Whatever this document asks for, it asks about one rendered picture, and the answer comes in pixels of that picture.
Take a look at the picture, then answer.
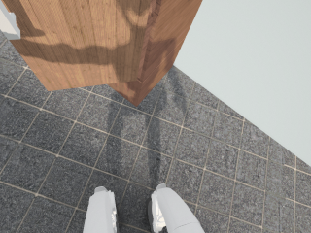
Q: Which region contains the right robot shin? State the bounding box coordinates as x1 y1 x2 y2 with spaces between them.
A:
152 183 166 233

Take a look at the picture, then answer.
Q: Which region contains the handle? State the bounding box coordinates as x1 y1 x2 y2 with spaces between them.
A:
0 0 20 40

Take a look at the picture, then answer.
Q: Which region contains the robot right foot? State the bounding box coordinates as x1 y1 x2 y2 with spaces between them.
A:
145 197 163 233

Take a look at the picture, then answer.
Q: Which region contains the cupboard door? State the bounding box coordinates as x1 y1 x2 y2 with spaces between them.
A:
1 0 151 91

